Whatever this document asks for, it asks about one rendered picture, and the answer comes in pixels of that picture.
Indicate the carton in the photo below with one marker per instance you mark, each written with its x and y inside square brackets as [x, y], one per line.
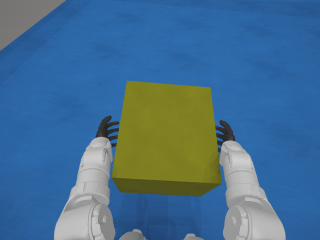
[167, 142]

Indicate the right robot upper arm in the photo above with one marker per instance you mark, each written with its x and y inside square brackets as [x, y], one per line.
[244, 222]

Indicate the left robot upper arm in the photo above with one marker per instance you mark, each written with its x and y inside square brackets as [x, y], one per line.
[89, 222]

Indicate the right robot shin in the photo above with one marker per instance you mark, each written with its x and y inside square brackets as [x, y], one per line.
[190, 235]

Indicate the robot left forearm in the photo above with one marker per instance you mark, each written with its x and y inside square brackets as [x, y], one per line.
[92, 184]

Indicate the robot right forearm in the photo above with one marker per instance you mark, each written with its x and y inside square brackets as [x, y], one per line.
[241, 178]

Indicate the right robot hand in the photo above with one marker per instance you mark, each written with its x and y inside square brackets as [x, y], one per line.
[227, 131]

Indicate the left robot shin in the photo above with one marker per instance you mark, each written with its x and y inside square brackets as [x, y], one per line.
[137, 230]

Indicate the left robot hand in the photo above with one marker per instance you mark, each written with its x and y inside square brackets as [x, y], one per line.
[103, 132]

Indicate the robot shin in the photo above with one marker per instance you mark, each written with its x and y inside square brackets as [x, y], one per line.
[137, 230]
[190, 235]

